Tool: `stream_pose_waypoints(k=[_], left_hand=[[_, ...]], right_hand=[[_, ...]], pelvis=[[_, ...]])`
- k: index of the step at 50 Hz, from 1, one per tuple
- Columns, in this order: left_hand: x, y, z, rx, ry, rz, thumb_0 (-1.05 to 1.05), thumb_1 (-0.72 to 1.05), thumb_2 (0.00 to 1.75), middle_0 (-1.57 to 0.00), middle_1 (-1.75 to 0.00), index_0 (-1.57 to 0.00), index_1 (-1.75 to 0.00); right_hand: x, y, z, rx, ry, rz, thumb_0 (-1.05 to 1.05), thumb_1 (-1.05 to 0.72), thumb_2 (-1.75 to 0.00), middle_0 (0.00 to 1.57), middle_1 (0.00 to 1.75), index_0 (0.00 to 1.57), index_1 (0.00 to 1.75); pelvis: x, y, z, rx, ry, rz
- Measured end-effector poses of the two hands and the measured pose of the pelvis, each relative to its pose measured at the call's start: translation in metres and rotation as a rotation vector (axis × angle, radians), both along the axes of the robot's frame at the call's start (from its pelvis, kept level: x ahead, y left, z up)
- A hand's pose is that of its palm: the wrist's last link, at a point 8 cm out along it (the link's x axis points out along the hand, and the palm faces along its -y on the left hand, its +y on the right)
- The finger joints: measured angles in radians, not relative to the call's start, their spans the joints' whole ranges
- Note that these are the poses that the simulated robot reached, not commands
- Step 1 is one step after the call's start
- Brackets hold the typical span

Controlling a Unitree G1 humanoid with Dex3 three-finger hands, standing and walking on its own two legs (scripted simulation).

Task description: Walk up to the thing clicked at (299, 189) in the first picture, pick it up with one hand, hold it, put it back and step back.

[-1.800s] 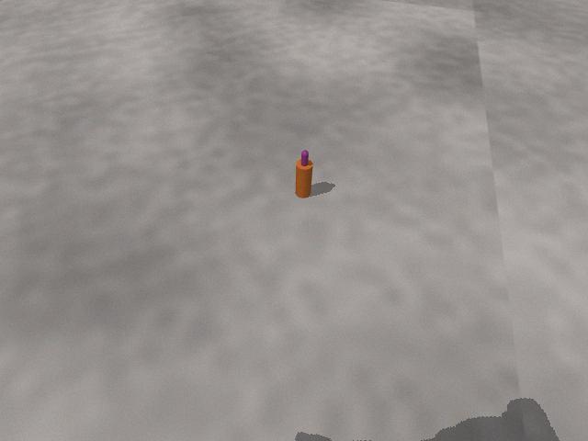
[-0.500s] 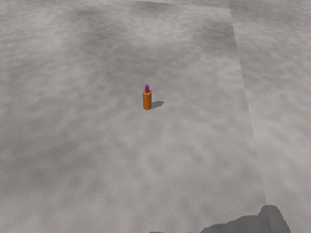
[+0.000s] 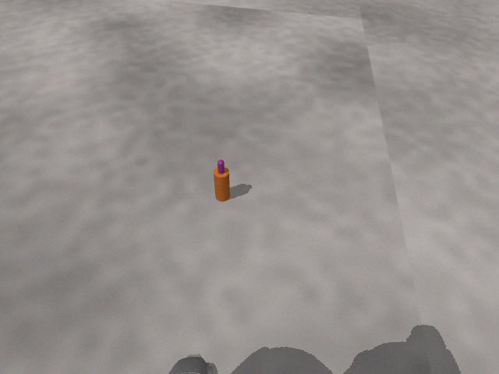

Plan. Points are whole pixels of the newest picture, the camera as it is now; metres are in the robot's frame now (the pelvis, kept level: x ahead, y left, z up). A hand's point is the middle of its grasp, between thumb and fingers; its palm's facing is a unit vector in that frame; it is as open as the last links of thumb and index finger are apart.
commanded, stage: walk up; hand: left
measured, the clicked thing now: (221, 179) +1.06 +0.14 -0.64
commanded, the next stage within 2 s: none
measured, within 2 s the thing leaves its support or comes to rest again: neither
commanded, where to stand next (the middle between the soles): +0.75 +0.00 m, yaw -3 degrees
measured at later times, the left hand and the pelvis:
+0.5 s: hand (128, 260) +0.35 +0.27 -0.13, palm faces -0.10 -0.90 -0.43, open 7.4 cm; pelvis +0.23 -0.01 -0.02, yaw -3 degrees
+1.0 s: hand (130, 217) +0.48 +0.31 -0.16, palm faces -0.10 -0.93 -0.36, open 7.4 cm; pelvis +0.43 +0.03 -0.01, yaw -3 degrees
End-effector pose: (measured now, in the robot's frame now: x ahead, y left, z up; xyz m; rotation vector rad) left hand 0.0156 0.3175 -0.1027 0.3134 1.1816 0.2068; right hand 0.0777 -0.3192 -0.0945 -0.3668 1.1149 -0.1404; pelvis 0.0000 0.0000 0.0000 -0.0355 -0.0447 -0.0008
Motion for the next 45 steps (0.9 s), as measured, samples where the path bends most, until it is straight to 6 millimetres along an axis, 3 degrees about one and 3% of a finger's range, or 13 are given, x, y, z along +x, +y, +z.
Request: stream_pose_waypoints(k=[5,12,19,24,27,33,40,45], left_hand=[[0.059,0.021,-0.022,-0.004,0.032,-0.027,0.01,0.9,0.9,-0.2,-0.3,-0.2,-0.3],[0.163,0.026,-0.006,-0.004,-0.018,-0.114,0.01,0.91,0.9,-0.2,-0.3,-0.2,-0.3],[0.262,0.013,0.013,0.02,-0.067,-0.176,0.01,0.91,0.9,-0.2,-0.3,-0.2,-0.3],[0.324,-0.003,0.015,0.075,-0.133,-0.177,0.01,0.9,0.9,-0.2,-0.3,-0.2,-0.3],[0.343,-0.012,0.019,0.078,-0.163,-0.152,0.01,0.91,0.9,-0.2,-0.3,-0.2,-0.3],[0.357,-0.015,0.028,0.066,-0.109,-0.116,0.01,0.9,0.9,-0.2,-0.3,-0.2,-0.3],[0.377,0.013,0.01,0.046,-0.032,-0.068,0.01,0.9,0.9,-0.2,-0.3,-0.2,-0.3],[0.412,0.036,-0.018,0.035,0.031,-0.058,0.01,0.9,0.9,-0.2,-0.3,-0.2,-0.3]], right_hand=[[0.059,0.018,0.001,-0.04,-0.078,-0.005,0.01,-0.9,-0.9,0.2,0.3,0.2,0.3],[0.085,0.029,0.016,-0.027,-0.074,-0.084,0.0,-0.9,-0.9,0.21,0.3,0.21,0.3],[0.104,0.011,0.002,-0.008,0.019,-0.13,0.0,-0.9,-0.9,0.21,0.3,0.21,0.3],[0.141,-0.013,-0.03,0.008,0.067,-0.15,0.01,-0.9,-0.9,0.21,0.3,0.21,0.3],[0.176,-0.015,-0.036,0.019,0.081,-0.137,0.01,-0.9,-0.9,0.2,0.3,0.2,0.3],[0.257,-0.007,-0.023,0.05,0.019,-0.077,0.01,-0.9,-0.9,0.2,0.3,0.2,0.3],[0.34,0.008,-0.007,0.016,-0.006,-0.023,0.01,-0.9,-0.9,0.2,0.3,0.2,0.3],[0.389,0.02,-0.002,-0.041,-0.08,-0.036,0.0,-0.9,-0.9,0.2,0.3,0.2,0.3]], pelvis=[[0.051,0.021,-0.014,0.029,0.001,-0.02],[0.11,0.025,0.002,0.041,-0.001,-0.048],[0.173,0.015,0.003,0.055,0.0,-0.063],[0.225,-0.006,-0.016,0.044,-0.004,-0.059],[0.248,-0.011,-0.015,0.04,-0.011,-0.059],[0.293,-0.009,0.0,0.032,0.002,-0.053],[0.353,0.008,-0.002,0.016,0.012,-0.043],[0.397,0.029,-0.017,0.03,0.002,-0.046]])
